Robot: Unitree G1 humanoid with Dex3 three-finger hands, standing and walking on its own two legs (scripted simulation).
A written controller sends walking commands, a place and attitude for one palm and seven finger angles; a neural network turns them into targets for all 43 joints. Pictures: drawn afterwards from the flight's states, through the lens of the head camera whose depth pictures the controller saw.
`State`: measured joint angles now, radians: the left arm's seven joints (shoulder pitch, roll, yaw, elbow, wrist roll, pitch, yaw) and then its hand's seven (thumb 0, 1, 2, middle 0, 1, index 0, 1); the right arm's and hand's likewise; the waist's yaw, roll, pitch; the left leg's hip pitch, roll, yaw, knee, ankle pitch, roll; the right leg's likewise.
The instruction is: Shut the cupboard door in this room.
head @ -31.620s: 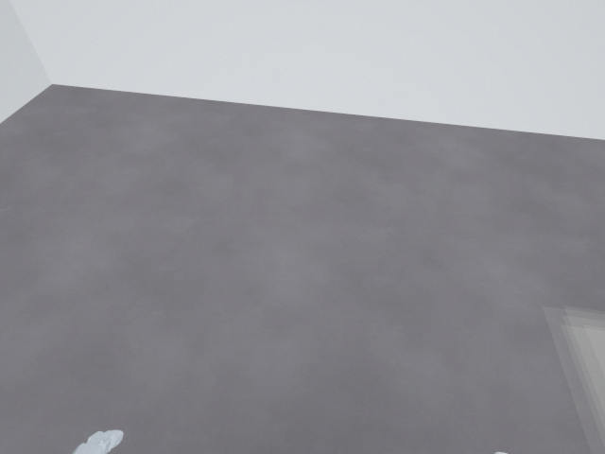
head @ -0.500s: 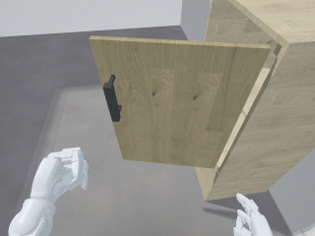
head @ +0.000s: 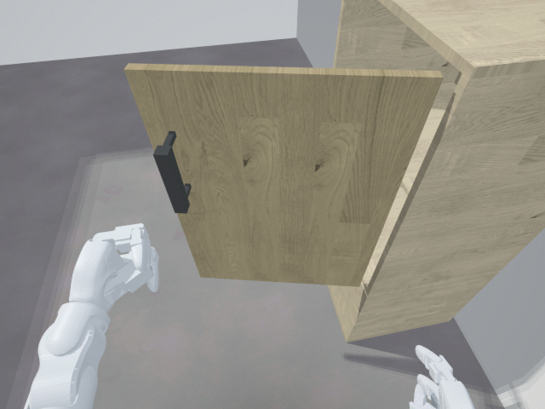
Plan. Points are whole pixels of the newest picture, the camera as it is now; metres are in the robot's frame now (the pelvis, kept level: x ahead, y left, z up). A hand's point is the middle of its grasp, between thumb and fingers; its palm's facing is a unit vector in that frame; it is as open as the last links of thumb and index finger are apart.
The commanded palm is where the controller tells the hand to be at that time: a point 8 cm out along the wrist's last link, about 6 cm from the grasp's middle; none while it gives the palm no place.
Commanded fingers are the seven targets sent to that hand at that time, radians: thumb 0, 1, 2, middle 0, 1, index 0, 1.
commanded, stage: bring the fist close to the handle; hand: left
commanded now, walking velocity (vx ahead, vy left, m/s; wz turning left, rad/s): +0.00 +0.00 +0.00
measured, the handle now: (176, 173) +0.46 +0.19 +0.09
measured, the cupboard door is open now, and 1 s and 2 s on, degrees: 75 75 64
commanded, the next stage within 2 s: push the door shut along its arc in 0.94 s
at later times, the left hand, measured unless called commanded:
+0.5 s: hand (175, 225) +0.35 +0.16 +0.10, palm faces -0.05 -1.00 -0.03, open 3.1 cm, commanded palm +0.33 +0.21 +0.09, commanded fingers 0.00 0.90 0.90 -1.30 -1.50 -1.30 -1.50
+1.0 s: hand (187, 222) +0.36 +0.15 +0.09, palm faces -0.04 -1.00 -0.02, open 3.1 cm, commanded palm +0.34 +0.20 +0.09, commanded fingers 0.00 0.90 0.90 -1.30 -1.50 -1.30 -1.50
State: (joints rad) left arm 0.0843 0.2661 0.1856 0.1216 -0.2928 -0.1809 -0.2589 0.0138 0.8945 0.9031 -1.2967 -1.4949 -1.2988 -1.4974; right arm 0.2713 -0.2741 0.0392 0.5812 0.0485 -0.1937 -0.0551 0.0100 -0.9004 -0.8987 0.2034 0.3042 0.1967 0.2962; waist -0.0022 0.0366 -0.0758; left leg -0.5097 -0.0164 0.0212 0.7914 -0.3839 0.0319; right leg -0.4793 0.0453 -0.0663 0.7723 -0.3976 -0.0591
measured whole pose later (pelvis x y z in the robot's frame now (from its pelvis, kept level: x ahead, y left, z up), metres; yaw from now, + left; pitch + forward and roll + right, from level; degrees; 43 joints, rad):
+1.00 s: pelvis -0.01 +0.01 +0.00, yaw +0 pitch +7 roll +0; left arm -0.31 0.21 0.11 0.50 -0.20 -0.24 -0.13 0.01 0.90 0.90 -1.30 -1.50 -1.30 -1.50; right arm 0.28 -0.26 0.03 0.62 0.05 -0.08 -0.02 0.01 -0.90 -0.90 0.20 0.30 0.20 0.30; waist -0.02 0.03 -0.06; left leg -0.53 -0.02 0.03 0.77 -0.36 0.04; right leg -0.50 0.04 -0.06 0.76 -0.37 -0.05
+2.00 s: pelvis -0.01 +0.01 -0.01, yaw -1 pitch +15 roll -1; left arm -0.92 0.38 0.20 1.16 -0.16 -0.34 -0.34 0.01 0.90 0.90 -1.30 -1.50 -1.30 -1.50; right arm 0.36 -0.29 0.03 0.68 0.04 -0.05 -0.01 0.00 -0.90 -0.90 0.20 0.30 0.20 0.30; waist -0.14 0.03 -0.08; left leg -0.75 -0.02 0.03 0.88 -0.38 0.05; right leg -0.72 0.04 -0.06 0.85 -0.39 -0.05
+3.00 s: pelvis -0.01 +0.01 -0.04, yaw +0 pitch +24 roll -3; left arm -1.37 0.49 0.12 1.38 -0.12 -0.21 -0.43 0.01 1.04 1.03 -1.30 -1.50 -1.30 -1.50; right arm 0.37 -0.29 0.04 0.75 -0.01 -0.10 -0.03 0.00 -0.90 -0.90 0.21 0.30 0.20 0.30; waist -0.23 0.05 -0.09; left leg -1.03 0.00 -0.01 1.05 -0.44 0.04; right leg -0.98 0.05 -0.10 1.00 -0.44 -0.06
